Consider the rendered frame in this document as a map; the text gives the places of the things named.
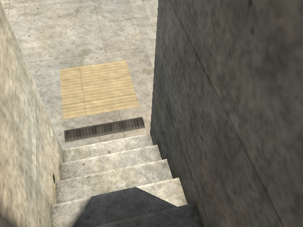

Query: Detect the stairs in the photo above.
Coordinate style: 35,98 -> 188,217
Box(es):
50,133 -> 204,227

